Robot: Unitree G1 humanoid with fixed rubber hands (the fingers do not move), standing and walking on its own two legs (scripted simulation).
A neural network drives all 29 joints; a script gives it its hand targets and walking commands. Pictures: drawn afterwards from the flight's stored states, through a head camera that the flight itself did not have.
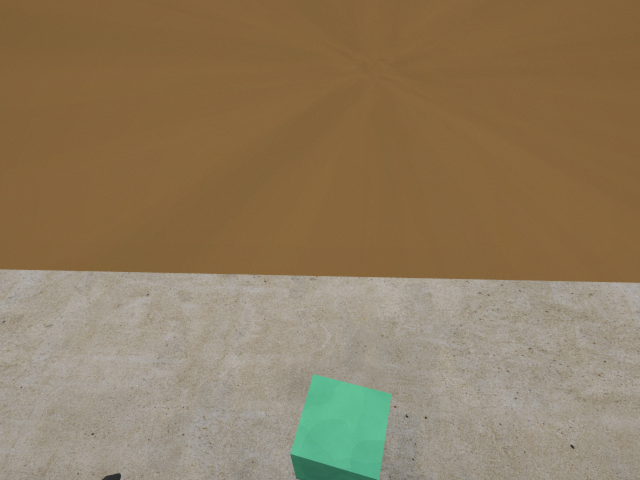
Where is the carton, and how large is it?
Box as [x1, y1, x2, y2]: [290, 374, 390, 479]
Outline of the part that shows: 313,374 290,453 296,478 378,479 390,394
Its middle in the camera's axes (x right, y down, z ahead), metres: +0.05 +0.53 +1.05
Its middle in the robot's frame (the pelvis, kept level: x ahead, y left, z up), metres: +0.38 -0.02 -0.66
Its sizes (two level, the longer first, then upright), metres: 0.210 0.200 0.250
